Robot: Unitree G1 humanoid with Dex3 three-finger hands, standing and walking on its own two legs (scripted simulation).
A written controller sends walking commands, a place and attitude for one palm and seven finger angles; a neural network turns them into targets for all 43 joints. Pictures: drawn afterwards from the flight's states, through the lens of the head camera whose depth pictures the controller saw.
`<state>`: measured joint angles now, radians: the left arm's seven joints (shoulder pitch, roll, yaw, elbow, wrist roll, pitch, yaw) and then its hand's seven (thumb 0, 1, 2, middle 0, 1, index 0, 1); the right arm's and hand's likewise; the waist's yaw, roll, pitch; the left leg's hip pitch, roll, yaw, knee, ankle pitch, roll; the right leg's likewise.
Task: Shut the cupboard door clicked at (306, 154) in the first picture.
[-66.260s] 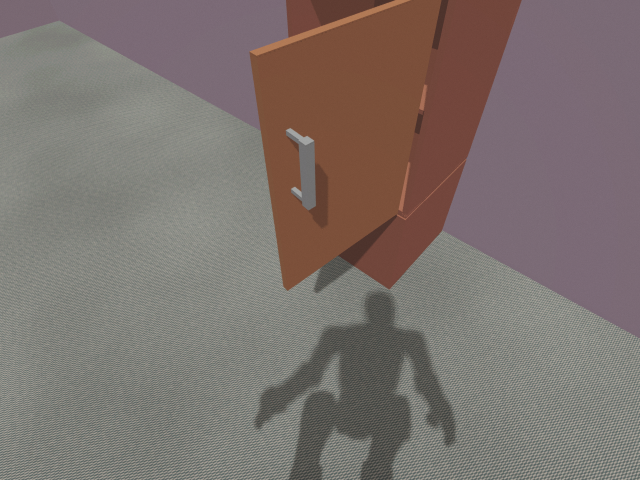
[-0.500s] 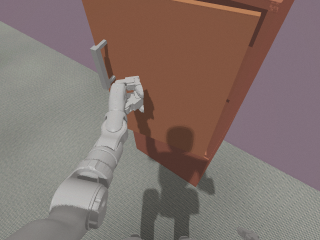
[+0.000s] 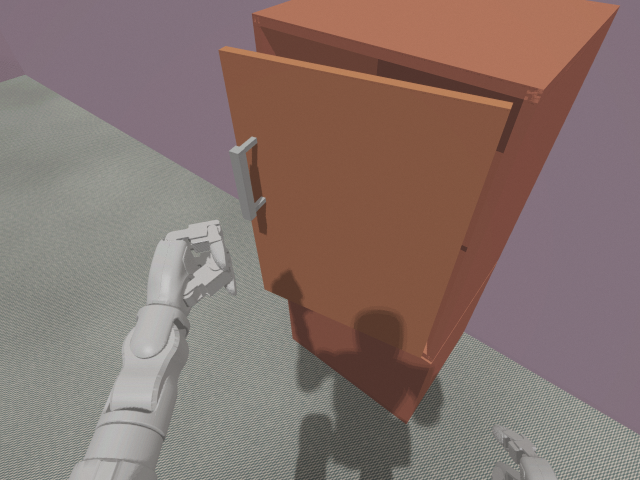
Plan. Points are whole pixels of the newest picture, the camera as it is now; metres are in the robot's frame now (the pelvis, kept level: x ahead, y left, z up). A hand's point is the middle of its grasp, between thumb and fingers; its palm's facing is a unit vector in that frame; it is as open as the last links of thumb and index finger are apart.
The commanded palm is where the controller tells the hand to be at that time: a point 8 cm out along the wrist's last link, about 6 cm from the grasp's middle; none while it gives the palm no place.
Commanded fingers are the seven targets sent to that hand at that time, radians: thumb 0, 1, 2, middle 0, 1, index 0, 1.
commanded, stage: draw the hand back to the body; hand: left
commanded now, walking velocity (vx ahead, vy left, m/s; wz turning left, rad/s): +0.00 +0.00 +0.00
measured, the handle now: (250, 179) +0.60 +0.16 +0.06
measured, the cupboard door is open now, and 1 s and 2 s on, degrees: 11 11 11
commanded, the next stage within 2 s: step back with the hand held close in 1.06 s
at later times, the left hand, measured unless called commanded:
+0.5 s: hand (80, 317) +0.24 +0.25 +0.16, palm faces +0.32 -0.89 -0.31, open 4.7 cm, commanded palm +0.19 +0.30 +0.18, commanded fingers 0.00 0.90 0.90 -0.42 -0.54 -0.42 -0.54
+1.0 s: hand (3, 356) +0.19 +0.29 +0.17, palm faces +0.46 -0.81 -0.36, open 7.4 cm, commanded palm +0.14 +0.33 +0.20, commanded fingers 0.00 0.90 0.90 -0.20 -0.30 -0.20 -0.30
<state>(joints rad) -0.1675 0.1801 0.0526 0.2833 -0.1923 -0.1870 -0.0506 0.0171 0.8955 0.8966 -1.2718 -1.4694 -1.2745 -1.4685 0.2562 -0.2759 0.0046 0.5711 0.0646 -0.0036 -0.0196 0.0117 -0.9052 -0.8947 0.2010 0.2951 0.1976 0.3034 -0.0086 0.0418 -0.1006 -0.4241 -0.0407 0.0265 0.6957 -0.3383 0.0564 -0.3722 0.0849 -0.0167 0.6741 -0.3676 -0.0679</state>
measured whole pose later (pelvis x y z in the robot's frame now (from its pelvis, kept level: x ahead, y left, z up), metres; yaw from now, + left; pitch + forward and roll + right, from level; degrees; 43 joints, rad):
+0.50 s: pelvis +0.02 +0.02 +0.02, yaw +1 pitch -2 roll -1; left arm 0.33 0.31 0.19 -0.26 -0.09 -0.03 0.07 0.01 0.89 0.90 -0.68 -0.82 -0.68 -0.82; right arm 0.19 -0.21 0.06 0.58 0.03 0.03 -0.05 0.01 -0.90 -0.89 0.21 0.30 0.20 0.30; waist 0.05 0.08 -0.03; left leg -0.14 -0.08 0.01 0.42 -0.24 0.08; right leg -0.08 0.05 -0.01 0.39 -0.27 -0.04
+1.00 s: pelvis +0.01 +0.02 +0.02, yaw +2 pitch -3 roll -1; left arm 0.47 0.33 0.31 -0.37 -0.09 -0.06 0.10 0.02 0.89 0.90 -0.22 -0.31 -0.22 -0.31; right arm 0.20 -0.23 0.02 0.62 0.02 -0.05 -0.06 0.01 -0.90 -0.89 0.20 0.30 0.20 0.30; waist 0.07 0.06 -0.03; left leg -0.14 -0.08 0.01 0.42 -0.23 0.08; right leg -0.07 0.05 -0.02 0.39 -0.26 -0.03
